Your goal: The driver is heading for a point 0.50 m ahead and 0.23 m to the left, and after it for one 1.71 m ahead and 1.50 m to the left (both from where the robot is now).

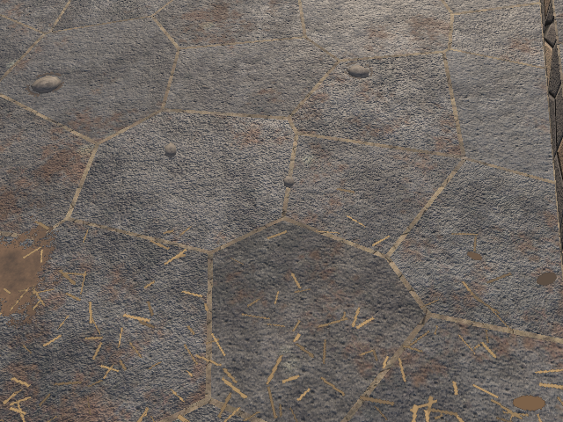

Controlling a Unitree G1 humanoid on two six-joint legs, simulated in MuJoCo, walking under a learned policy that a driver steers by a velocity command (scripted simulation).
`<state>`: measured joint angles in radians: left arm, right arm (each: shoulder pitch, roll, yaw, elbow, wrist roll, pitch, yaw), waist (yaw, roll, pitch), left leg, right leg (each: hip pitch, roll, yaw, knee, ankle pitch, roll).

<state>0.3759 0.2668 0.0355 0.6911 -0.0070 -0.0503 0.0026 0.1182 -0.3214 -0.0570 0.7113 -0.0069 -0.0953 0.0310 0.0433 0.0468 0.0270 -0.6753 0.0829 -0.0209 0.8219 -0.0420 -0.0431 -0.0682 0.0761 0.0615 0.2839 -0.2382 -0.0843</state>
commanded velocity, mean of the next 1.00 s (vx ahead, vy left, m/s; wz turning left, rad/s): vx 0.38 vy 0.00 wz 0.39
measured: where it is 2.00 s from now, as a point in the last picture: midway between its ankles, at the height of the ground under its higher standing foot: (307, 394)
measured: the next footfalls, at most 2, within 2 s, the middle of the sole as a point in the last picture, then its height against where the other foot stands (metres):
left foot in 0.24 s outside the picture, level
right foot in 0.68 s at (349, 357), level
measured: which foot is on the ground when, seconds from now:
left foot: up 0.00-0.22, down 0.24-0.70, up 0.72-1.00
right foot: down 0.00-0.26, up 0.28-0.66, down 0.68-1.00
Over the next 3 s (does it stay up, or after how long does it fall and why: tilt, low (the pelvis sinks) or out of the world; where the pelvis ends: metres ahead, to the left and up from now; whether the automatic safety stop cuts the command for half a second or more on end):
stays up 0.52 0.07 -0.01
